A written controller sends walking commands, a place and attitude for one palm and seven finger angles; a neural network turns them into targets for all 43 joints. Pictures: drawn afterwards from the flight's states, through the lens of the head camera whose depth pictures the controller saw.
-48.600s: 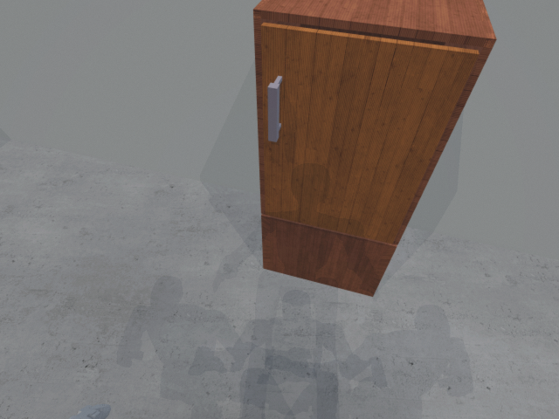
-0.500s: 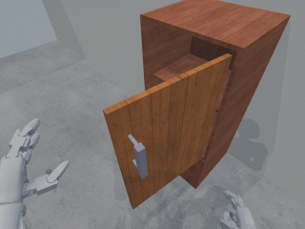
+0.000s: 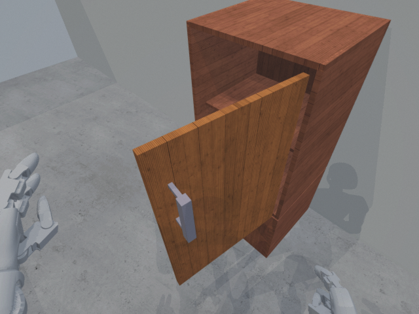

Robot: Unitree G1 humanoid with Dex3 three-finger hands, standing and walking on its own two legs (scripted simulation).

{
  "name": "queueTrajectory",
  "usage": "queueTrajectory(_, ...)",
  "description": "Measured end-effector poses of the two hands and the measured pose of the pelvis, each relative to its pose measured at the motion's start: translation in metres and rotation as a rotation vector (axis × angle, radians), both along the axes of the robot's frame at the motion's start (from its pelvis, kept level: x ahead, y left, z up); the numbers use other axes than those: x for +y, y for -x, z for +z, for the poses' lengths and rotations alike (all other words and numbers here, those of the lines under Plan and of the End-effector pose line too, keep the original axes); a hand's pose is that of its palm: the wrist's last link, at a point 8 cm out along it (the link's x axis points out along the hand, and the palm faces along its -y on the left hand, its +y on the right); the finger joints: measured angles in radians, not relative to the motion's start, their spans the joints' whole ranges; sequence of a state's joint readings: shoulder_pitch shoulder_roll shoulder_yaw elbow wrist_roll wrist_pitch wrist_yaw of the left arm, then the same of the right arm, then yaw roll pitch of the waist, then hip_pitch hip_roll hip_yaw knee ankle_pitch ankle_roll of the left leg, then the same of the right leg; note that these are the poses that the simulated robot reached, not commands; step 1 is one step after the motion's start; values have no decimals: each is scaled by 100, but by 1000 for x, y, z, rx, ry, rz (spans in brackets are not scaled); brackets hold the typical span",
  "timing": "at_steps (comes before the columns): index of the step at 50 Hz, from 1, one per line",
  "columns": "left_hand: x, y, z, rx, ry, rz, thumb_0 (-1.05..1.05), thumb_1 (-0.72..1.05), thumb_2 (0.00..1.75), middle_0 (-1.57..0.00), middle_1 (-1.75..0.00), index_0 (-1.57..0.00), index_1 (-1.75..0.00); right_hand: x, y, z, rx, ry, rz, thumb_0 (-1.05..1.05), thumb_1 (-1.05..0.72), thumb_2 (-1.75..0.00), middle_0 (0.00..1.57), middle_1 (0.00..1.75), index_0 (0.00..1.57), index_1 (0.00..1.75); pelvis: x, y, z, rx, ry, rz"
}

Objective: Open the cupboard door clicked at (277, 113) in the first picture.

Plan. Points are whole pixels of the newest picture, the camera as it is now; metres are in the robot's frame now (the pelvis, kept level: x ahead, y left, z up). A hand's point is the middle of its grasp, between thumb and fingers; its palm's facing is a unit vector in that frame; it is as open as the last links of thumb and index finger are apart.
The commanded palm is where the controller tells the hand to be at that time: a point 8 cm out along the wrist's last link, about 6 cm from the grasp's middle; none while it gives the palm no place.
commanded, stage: draw the hand back to the body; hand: left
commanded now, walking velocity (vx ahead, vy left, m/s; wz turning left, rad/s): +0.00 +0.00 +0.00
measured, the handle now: (181, 212) +0.30 +0.10 +0.03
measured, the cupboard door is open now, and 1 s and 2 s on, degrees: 81 81 81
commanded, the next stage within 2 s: step back with the hand held close in 0.04 s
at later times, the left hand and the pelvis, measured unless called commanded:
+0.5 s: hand (43, 241) +0.17 +0.27 +0.14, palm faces +0.32 -0.79 -0.52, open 7.4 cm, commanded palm +0.11 +0.31 +0.17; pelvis -0.04 +0.02 +0.00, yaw -1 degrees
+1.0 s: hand out of the picture +0.08 +0.30 +0.16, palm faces +0.44 -0.76 -0.48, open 7.4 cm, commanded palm +0.01 +0.34 +0.17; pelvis -0.12 +0.03 -0.02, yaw +2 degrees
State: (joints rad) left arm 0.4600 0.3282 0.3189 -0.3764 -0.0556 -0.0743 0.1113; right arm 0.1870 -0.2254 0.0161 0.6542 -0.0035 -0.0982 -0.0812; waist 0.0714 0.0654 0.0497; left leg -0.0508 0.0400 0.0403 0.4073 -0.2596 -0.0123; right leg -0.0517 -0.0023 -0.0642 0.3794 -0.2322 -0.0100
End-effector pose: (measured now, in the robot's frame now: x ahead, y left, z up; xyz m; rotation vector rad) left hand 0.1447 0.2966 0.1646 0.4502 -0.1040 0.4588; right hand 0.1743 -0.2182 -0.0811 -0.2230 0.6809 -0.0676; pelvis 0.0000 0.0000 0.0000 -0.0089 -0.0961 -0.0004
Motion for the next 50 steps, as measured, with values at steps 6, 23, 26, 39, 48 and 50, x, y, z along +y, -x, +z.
queueTrajectory(6, 0, 3, 1, -7, -2, 5, 1, 89, 89, -21, -30, -21, -31, 0, 3, 0, -3, -4, -1, 1, -91, -90, 20, 30, 20, 30, -1, 4, 0, -4, 1, 0)
queueTrajectory(23, 6, 11, 0, 71, -111, -114, 1, 89, 89, -21, -30, -21, -31, -10, 34, 3, 46, 33, -108, 1, -91, -90, 20, 30, 20, 30, 14, 32, -3, 86, -1, -17)
queueTrajectory(26, 10, 20, 2, 58, -129, -126, 2, 89, 89, -21, -30, -21, -31, -9, 47, 4, 53, 46, -121, 1, -91, -90, 20, 30, 20, 30, 17, 41, -4, 87, -3, -17)
queueTrajectory(39, 22, 76, 5, -67, -161, -85, 1, 89, 89, -21, -30, -21, -31, 7, 100, -5, 37, 47, -83, 1, -91, -90, 20, 30, 20, 30, 23, 89, -17, 80, 11, -2)
queueTrajectory(48, 37, 98, 4, -129, -164, -94, 1, 89, 89, -21, -30, -21, -31, 17, 144, -11, 71, 84, -105, 1, -91, -90, 21, 30, 20, 30, 36, 118, -21, 67, 45, 14)
queueTrajectory(50, 41, 104, 11, -137, -182, -83, 1, 89, 89, -21, -30, -21, -31, 22, 152, -9, 76, 66, -100, 1, -91, -90, 20, 30, 20, 30, 35, 122, -17, 72, 51, 27)
